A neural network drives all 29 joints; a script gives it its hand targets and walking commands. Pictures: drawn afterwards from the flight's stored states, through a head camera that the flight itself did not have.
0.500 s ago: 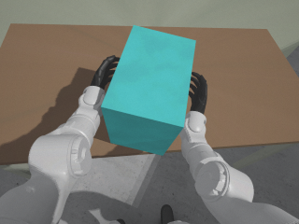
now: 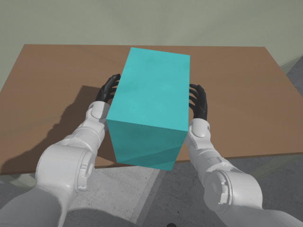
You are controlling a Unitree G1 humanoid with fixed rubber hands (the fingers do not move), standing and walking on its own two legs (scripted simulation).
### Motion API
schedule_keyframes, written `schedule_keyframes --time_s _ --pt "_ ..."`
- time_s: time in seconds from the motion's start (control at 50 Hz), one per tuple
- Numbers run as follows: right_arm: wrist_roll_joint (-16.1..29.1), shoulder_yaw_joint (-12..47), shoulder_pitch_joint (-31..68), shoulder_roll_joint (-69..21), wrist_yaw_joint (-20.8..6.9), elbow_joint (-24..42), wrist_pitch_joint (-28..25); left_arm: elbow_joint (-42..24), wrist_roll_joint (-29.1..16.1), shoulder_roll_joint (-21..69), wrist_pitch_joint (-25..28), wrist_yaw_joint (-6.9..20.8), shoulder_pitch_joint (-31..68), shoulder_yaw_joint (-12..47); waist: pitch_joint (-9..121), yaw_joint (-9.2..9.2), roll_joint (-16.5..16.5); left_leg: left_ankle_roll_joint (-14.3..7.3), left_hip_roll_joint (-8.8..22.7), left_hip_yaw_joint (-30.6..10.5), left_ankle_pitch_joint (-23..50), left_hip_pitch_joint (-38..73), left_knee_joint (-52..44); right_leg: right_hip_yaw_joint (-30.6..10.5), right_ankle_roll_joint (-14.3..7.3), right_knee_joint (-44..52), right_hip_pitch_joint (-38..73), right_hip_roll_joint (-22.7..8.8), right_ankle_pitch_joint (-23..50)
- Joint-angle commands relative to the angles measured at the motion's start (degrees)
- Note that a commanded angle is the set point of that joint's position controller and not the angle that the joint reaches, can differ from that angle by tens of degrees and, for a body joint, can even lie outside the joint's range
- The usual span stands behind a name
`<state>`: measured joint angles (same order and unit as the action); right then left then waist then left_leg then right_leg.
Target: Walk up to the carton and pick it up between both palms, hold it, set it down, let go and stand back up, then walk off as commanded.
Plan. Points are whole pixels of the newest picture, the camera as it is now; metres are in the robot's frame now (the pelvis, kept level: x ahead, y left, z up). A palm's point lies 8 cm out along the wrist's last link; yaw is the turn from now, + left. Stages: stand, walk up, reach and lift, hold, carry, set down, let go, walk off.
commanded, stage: reach and lift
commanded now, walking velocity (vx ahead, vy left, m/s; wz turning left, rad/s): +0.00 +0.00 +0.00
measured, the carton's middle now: (151, 111) +0.44 -0.01 +0.01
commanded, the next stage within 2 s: hold in 1.80 s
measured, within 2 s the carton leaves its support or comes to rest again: neither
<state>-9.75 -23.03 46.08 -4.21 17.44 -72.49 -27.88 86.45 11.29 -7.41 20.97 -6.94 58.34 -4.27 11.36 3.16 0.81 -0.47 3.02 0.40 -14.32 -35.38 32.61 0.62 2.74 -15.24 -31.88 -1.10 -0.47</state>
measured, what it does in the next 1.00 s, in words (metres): stands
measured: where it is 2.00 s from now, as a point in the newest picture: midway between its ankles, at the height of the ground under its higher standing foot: outside the picture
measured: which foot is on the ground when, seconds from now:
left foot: down 0.00-1.00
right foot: down 0.00-1.00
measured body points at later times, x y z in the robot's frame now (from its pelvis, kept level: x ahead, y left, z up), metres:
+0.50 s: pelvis -0.01 -0.01 +0.01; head -0.06 -0.01 +0.45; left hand +0.42 +0.11 +0.19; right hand +0.41 -0.15 +0.17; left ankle +0.00 +0.10 -0.73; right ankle +0.06 -0.17 -0.73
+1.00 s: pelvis +0.00 -0.01 +0.01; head -0.07 -0.01 +0.46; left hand +0.41 +0.13 +0.21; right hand +0.41 -0.14 +0.21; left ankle +0.00 +0.10 -0.73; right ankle +0.06 -0.17 -0.73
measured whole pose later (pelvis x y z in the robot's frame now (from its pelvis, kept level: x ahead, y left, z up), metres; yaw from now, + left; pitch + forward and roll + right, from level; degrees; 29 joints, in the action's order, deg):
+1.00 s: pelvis +0.00 -0.01 +0.01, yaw +1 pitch -1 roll -2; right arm 6.2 -4.3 51.9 3.4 15.1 -55.2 13.6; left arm 49.0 9.9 -0.3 -23.6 -5.0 51.7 -19.3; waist 9.6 1.3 1.8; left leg 0.5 2.8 0.4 -14.3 -12.0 26.9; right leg 0.7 2.5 -15.7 -11.3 -1.3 -3.8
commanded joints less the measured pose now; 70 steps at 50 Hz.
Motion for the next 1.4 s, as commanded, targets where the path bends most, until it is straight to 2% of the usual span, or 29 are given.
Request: schedule_keyframes --time_s 0.0,0.06,0.1,0.18,0.22,0.26,0.36,0.44,0.54,0.6,0.64,0.68,0.72,0.78,0.84,0.9,0.98,1.04,1.16,1.2,1.28,1.38 --pt "0.24 27.63 38.55 -40.08 -12.81 14.49 2.26 -25.87 -4.33 53.75 5.79 6.47 36.58 10.66 49.72 1.87 11.48 8.75 -2.98 -2.32 41.62 31.97 0.73 5.60 -5.32 -5.13 16.20 6.24 13.97" --pt "3.85 30.65 40.62 -40.52 -12.73 19.54 6.28 -29.92 -5.56 54.96 3.47 5.91 38.00 11.00 47.28 2.13 9.66 7.74 -3.51 -2.79 37.10 31.21 -0.63 4.82 -4.84 -5.11 19.66 5.86 12.82" --pt "5.60 31.29 41.87 -39.37 -12.74 20.96 9.28 -29.91 -5.43 55.04 0.84 5.92 38.08 9.83 42.79 2.07 7.95 6.68 -3.74 -3.27 30.63 30.36 -2.83 4.34 -4.49 -4.41 21.45 5.35 9.31" --pt "5.99 27.92 45.29 -35.43 -13.95 17.20 15.06 -23.68 -2.61 52.94 -5.82 7.01 38.62 3.53 25.45 -0.83 5.04 3.99 -2.85 -4.10 7.92 26.31 -11.49 3.96 -3.77 -2.31 21.08 4.09 -8.29" --pt "5.65 24.89 47.57 -33.90 -15.05 15.10 17.08 -22.18 -1.21 50.75 -8.88 7.61 40.45 0.47 19.63 -2.38 4.49 2.89 -1.90 -4.85 -0.20 24.92 -15.35 3.81 -3.48 -2.58 22.05 3.94 -13.23" --pt "5.18 22.15 50.71 -33.66 -15.70 14.86 18.29 -23.51 -0.94 49.84 -10.97 7.98 44.36 -0.74 18.50 -2.86 4.57 2.77 -1.36 -5.44 -3.60 24.67 -17.10 3.60 -3.42 -2.93 22.99 4.09 -14.40" --pt "3.80 17.56 56.79 -33.30 -15.86 14.25 21.51 -23.91 -2.13 49.21 -15.45 8.60 51.60 -1.23 14.95 -1.54 2.69 2.19 -1.54 -5.48 -9.34 22.19 -18.92 3.41 -3.07 -2.60 23.03 3.99 -16.99" --pt "4.22 16.04 55.05 -31.54 -15.90 11.26 24.36 -23.50 -1.84 47.81 -19.02 8.84 49.51 -3.30 13.13 -0.60 1.09 2.20 -2.11 -4.74 -7.23 23.12 -18.85 3.44 -3.20 -1.74 23.91 4.04 -15.38" --pt "7.34 18.71 50.13 -31.08 -15.01 13.25 27.73 -25.45 0.29 45.15 -23.59 9.95 41.47 -7.31 13.86 -1.21 -1.62 2.33 -4.05 -1.75 4.41 26.53 -16.67 3.06 -2.95 -0.64 29.65 4.13 -6.47" --pt "11.26 23.18 49.05 -31.90 -14.09 19.66 29.59 -30.58 1.08 43.99 -26.48 10.39 36.74 -8.47 17.74 -2.30 -2.58 2.61 -5.55 0.23 15.41 28.97 -14.22 2.64 -2.45 -0.99 35.58 4.46 3.06" --pt "15.02 27.88 50.54 -32.59 -13.35 26.31 30.57 -35.68 0.69 44.10 -28.56 10.21 34.57 -7.76 23.12 -2.95 -2.74 3.07 -6.17 0.22 24.10 31.07 -12.06 2.18 -1.95 -1.92 39.74 4.79 11.76" --pt "19.23 33.46 52.46 -33.87 -12.47 34.06 31.28 -41.22 -0.79 45.90 -30.50 9.79 32.90 -4.41 29.15 -2.75 -2.55 3.73 -6.35 -0.60 32.69 33.88 -9.48 1.80 -1.56 -2.79 42.61 5.44 19.57" --pt "22.31 37.38 52.64 -34.93 -11.39 39.38 32.22 -46.54 -2.18 48.45 -32.24 9.36 31.86 -0.43 32.20 -1.79 -1.91 4.31 -6.40 -1.53 36.88 35.87 -7.64 1.77 -1.58 -3.15 43.29 6.25 23.75" --pt "23.73 38.40 48.25 -34.94 -10.00 39.13 34.80 -52.62 -2.51 50.41 -34.81 9.34 31.35 2.38 28.62 -0.50 -1.17 4.72 -6.27 -2.31 35.57 36.73 -7.47 2.20 -1.67 -2.24 41.48 6.97 21.57" --pt "23.00 36.09 43.95 -33.33 -9.74 34.07 37.81 -53.13 -1.03 48.79 -38.16 10.16 30.53 1.47 18.88 -0.15 -1.39 4.55 -6.00 -2.02 28.42 35.21 -9.84 2.78 -1.63 -0.44 38.97 6.62 12.54" --pt "22.19 33.31 44.00 -32.47 -10.22 31.57 39.52 -51.68 0.78 47.10 -41.53 11.09 28.96 -0.37 11.53 -0.91 -1.14 4.08 -5.64 -1.41 20.73 33.09 -12.47 3.19 -1.79 0.72 37.67 5.92 3.75" --pt "22.06 30.77 51.06 -33.70 -11.64 31.15 40.30 -51.58 0.64 48.13 -43.74 10.90 34.22 -0.47 9.37 -1.92 0.85 3.66 -5.21 -1.31 11.72 30.58 -14.82 3.50 -2.50 1.01 35.01 5.73 -5.15" --pt "22.62 30.58 54.13 -34.47 -12.80 31.25 40.58 -53.49 -0.39 49.81 -44.36 9.88 37.97 0.81 10.95 -2.25 1.78 3.66 -4.64 -2.42 9.87 31.26 -15.33 3.71 -2.84 0.53 33.75 6.06 -7.16" --pt "21.38 28.08 55.28 -34.15 -14.04 29.18 40.87 -49.73 0.96 49.88 -46.33 9.48 38.15 -1.66 7.77 -3.29 0.36 2.15 -4.09 -2.99 1.47 27.13 -17.93 3.90 -2.89 0.62 32.91 5.82 -13.07" --pt "21.37 28.15 55.04 -34.34 -14.29 29.33 40.91 -50.80 0.72 49.74 -46.61 9.31 38.75 -1.47 8.57 -3.26 0.27 1.98 -4.06 -2.98 1.34 26.86 -18.26 3.99 -2.82 0.33 33.21 5.87 -12.89" --pt "22.91 30.08 55.51 -34.91 -14.05 31.48 41.06 -54.15 -1.21 50.86 -46.62 8.65 40.22 1.50 12.17 -2.14 0.34 2.47 -4.17 -3.21 6.30 28.80 -16.74 3.98 -2.80 -0.12 33.41 6.22 -9.16" --pt "24.95 32.19 55.70 -34.59 -12.96 34.74 41.71 -55.34 -2.19 51.69 -47.71 8.50 38.06 3.64 13.04 -1.00 -0.13 2.69 -4.42 -2.99 11.06 29.75 -14.99 3.82 -2.84 0.09 34.16 6.35 -5.58"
